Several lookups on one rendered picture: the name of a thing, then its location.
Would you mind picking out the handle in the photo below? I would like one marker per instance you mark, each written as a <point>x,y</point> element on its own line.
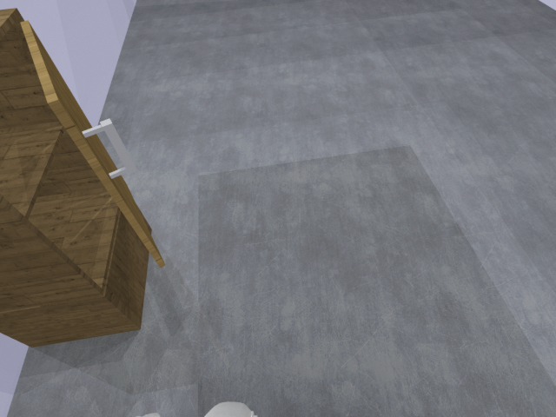
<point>116,141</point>

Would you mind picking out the cupboard door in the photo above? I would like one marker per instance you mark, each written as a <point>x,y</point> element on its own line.
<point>71,116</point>

